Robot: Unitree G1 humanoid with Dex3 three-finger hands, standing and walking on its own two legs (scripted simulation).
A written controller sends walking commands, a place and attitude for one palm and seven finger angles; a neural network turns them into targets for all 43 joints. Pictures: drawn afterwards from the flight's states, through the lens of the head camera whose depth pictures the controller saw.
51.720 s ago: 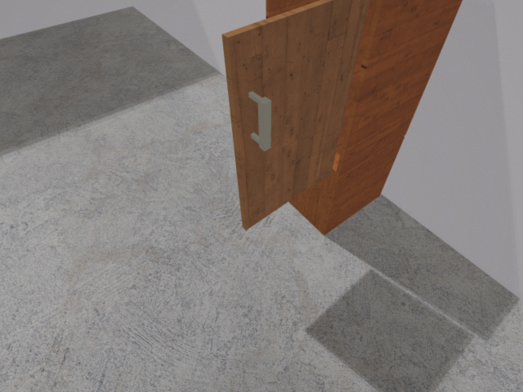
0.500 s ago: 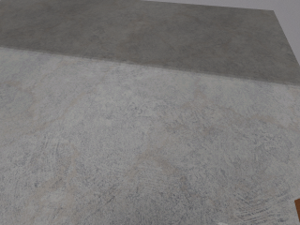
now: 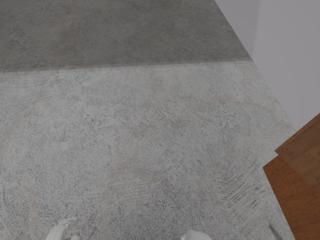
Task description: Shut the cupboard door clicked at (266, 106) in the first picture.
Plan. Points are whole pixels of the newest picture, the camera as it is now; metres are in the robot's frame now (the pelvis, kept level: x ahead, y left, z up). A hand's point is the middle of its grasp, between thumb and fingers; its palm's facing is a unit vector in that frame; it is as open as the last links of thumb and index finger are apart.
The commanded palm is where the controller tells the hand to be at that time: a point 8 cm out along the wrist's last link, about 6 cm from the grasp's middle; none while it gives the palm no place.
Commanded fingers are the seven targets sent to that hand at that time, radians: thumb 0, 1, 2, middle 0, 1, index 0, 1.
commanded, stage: turn to face it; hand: left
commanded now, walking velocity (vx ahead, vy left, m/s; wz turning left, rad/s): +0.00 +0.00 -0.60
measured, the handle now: out of the picture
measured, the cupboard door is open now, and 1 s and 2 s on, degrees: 25 25 25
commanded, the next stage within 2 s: take the last steps up to it in 1.46 s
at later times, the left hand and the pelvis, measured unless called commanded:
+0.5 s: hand (102, 225) +0.17 +0.18 -0.19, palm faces -0.26 -0.95 -0.20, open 7.4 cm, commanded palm none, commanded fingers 0.00 0.90 0.90 -0.20 -0.30 -0.20 -0.30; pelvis +0.04 +0.01 -0.02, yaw -18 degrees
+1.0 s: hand (130, 200) +0.24 +0.10 -0.16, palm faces -0.54 -0.80 -0.27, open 7.4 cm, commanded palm none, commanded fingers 0.00 0.90 0.90 -0.20 -0.30 -0.20 -0.30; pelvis +0.05 -0.02 -0.01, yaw -35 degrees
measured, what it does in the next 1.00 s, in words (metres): steps on the spot, turning right: right foot, then left foot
